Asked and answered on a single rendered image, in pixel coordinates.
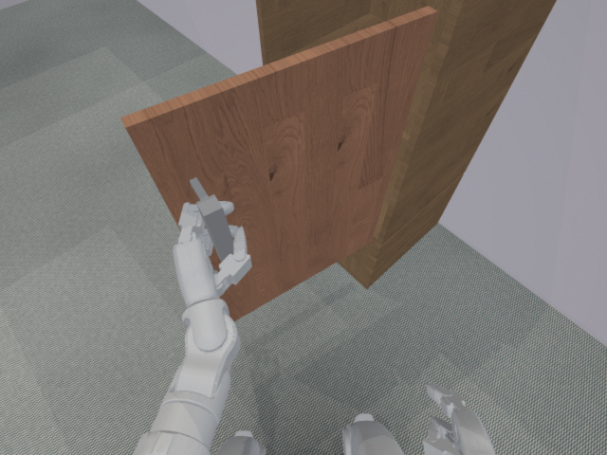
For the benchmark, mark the robot left thigh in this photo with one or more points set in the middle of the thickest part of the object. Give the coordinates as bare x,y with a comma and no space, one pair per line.
241,445

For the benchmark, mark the robot left hand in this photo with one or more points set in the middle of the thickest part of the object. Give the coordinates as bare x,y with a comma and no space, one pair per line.
192,262

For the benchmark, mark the handle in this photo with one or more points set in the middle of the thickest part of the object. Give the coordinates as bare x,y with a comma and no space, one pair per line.
215,221

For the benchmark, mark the robot right thigh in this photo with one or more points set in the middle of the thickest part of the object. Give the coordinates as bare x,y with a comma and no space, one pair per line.
369,438

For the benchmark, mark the robot right hand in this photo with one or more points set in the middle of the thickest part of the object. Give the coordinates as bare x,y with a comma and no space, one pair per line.
466,435

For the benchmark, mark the cupboard door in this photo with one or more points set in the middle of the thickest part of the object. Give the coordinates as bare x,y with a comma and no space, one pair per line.
303,147

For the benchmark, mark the left robot forearm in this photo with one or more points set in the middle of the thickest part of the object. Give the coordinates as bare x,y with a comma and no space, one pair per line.
192,406

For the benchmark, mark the robot thigh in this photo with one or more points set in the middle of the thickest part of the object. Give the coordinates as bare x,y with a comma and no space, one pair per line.
241,445
369,438

